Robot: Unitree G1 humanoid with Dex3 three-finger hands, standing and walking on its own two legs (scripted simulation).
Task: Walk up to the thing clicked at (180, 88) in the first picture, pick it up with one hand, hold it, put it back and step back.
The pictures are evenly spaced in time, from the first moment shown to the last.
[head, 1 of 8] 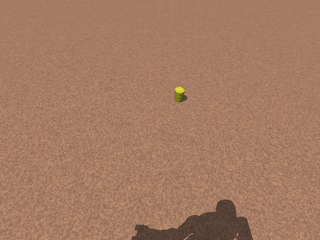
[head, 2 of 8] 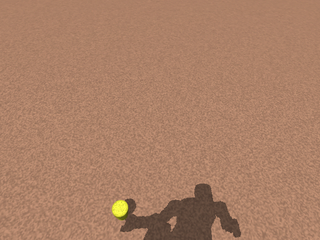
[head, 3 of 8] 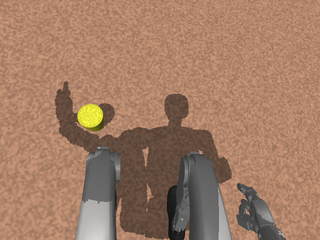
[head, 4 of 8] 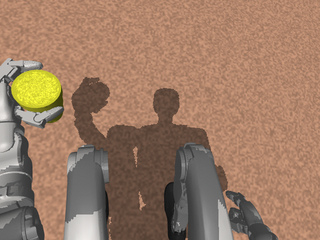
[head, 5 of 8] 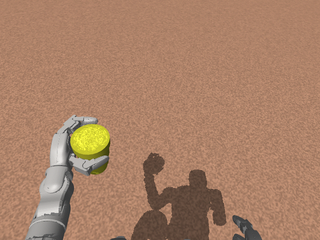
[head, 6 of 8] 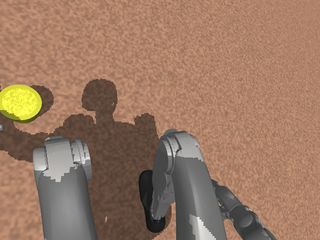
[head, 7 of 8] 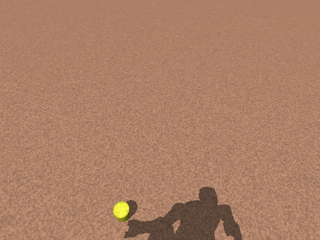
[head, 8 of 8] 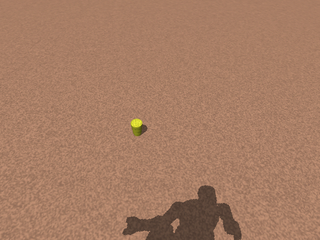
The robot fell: no
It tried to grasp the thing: yes
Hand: left
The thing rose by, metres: 0.69
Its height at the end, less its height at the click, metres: +0.00
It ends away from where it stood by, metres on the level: 0.01
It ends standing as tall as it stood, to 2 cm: yes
